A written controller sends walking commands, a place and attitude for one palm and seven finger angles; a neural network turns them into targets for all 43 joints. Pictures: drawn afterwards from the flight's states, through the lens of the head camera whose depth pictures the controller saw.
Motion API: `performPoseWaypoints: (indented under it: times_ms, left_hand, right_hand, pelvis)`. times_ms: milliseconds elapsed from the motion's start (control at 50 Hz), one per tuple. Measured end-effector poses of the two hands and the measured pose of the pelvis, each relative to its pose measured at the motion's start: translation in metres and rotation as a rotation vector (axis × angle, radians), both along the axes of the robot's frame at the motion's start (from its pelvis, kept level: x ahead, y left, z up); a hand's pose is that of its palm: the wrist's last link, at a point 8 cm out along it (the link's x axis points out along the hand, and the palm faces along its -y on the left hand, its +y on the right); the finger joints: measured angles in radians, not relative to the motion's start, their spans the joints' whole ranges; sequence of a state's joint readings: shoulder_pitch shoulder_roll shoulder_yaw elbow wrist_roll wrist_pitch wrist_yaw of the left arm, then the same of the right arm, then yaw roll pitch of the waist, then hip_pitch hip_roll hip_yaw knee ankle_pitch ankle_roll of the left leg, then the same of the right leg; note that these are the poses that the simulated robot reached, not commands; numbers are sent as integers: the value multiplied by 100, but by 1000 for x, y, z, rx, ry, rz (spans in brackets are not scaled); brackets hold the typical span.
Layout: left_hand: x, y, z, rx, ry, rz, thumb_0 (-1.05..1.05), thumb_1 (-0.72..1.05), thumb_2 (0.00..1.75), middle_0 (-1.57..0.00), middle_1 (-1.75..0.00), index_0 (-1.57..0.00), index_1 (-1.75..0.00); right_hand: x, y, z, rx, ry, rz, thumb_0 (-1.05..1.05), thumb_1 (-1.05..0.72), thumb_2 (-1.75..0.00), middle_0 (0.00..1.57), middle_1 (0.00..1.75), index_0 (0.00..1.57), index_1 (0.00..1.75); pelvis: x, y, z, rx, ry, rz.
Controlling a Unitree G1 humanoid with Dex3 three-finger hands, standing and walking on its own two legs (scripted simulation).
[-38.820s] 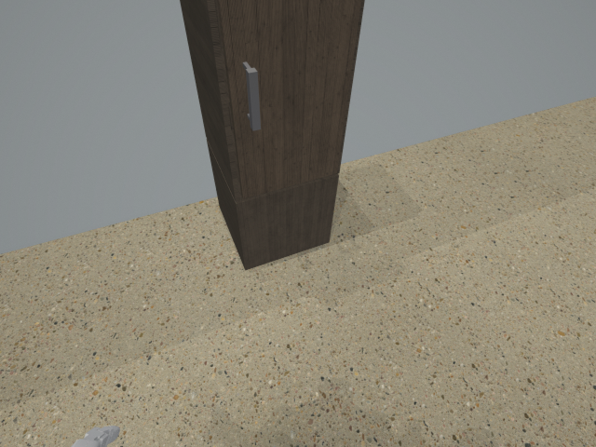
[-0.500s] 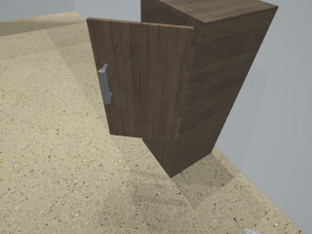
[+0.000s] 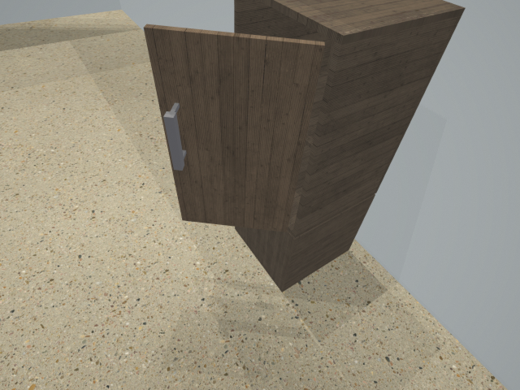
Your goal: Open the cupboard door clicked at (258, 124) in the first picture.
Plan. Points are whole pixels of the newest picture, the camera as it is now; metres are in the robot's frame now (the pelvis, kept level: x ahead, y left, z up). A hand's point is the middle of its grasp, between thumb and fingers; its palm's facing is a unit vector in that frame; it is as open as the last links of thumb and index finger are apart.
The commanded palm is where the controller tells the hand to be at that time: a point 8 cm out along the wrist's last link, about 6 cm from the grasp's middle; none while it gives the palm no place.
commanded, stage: look again from close up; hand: left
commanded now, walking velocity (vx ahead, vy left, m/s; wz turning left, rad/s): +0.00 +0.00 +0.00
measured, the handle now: (177, 137) +0.64 +0.24 +0.01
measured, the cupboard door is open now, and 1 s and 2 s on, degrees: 51 51 51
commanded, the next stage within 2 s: shuffle to correct the standing spot in 0.22 s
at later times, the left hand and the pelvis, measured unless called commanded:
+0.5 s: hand out of the picture -0.05 +0.19 -0.18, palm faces +0.03 -0.98 -0.18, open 7.4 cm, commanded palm none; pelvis +0.00 +0.02 +0.00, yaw -1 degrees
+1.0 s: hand out of the picture +0.11 +0.25 -0.18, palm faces -0.03 -0.99 -0.17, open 7.3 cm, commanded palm none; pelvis +0.07 +0.08 +0.00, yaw -4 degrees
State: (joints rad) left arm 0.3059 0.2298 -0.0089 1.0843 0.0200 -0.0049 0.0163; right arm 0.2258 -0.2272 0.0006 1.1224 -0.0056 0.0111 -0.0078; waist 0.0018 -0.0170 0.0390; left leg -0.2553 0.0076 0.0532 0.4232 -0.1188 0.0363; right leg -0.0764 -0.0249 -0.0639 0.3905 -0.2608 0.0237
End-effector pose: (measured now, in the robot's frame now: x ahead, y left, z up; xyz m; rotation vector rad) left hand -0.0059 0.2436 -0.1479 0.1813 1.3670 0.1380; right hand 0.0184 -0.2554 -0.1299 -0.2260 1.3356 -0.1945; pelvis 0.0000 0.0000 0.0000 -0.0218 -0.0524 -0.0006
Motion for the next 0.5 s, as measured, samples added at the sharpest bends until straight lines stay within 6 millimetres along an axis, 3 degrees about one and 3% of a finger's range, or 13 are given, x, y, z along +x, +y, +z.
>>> performPoseWaypoints:
  times_ms: [240,500]
  left_hand:
    - [-4,2,-1,-11,2,2,0,91,90,-20,-30,-20,-30]
    - [-43,-2,-2,-28,89,52,0,91,90,-20,-30,-19,-30]
  right_hand:
    - [-14,29,-6,44,10,-35,1,-91,-90,20,30,20,30]
    - [-19,48,-12,78,27,-49,1,-91,-90,20,30,20,30]
  pelvis:
    - [-4,12,0,5,5,-7]
    - [1,20,-1,11,19,-16]
